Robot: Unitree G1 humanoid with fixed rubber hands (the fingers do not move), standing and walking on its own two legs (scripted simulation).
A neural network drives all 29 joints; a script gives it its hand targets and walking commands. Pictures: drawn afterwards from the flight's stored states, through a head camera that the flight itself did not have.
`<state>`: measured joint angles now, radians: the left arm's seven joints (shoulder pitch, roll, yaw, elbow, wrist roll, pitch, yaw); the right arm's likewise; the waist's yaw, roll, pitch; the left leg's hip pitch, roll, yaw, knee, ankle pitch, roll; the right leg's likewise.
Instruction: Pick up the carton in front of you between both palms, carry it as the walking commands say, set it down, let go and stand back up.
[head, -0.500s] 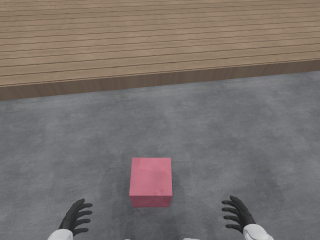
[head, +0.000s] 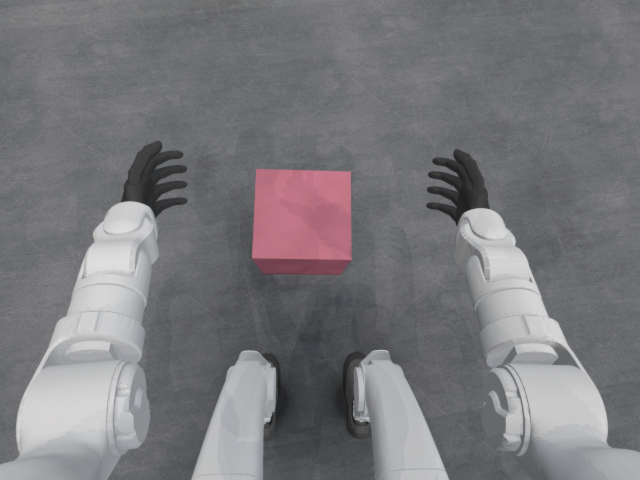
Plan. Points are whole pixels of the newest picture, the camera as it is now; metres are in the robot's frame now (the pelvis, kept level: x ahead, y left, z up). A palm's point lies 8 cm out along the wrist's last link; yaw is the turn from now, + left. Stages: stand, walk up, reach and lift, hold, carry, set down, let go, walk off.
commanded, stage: reach and lift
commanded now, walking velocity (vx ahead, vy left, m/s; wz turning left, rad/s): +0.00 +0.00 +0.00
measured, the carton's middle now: (302, 227) +0.52 +0.02 -0.55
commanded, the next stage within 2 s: none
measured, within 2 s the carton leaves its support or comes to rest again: neither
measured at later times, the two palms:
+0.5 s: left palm (178, 154) +0.54 +0.21 -0.17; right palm (427, 163) +0.53 -0.17 -0.17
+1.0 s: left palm (215, 212) +0.52 +0.21 -0.41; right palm (391, 214) +0.52 -0.17 -0.41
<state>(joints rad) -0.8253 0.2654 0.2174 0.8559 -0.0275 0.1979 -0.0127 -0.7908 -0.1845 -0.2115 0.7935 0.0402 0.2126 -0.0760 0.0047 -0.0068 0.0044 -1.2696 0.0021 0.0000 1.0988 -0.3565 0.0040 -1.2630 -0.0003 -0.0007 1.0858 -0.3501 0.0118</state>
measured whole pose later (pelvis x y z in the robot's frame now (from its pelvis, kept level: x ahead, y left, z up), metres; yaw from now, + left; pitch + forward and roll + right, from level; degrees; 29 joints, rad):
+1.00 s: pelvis -0.05 +0.00 -0.26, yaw -1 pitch +42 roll -2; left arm -1.50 0.44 0.11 1.13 -0.20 0.13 0.08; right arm -1.47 -0.33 -0.14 1.05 0.21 0.14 -0.16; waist 0.00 -0.02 0.26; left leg -2.24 -0.01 -0.03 2.04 -0.53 -0.01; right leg -2.22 0.02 0.00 2.02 -0.53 0.02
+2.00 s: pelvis -0.04 +0.00 -0.31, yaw +0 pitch +33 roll -1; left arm -1.57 0.35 0.19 1.06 -0.10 0.19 0.04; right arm -1.56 -0.27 -0.24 1.03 0.09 0.19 -0.10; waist 0.02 -0.01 0.47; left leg -2.25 -0.01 -0.01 2.26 -0.59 0.00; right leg -2.24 0.04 0.02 2.25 -0.59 0.03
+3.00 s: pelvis -0.02 -0.01 -0.10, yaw +2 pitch +38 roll -1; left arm -0.85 -0.04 0.44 0.61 0.24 0.43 0.00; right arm -0.86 0.07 -0.46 0.62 -0.22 0.41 -0.06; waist 0.01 -0.02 -0.23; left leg -1.69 -0.04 -0.06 1.51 -0.48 -0.03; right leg -1.67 0.06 0.05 1.51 -0.49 0.03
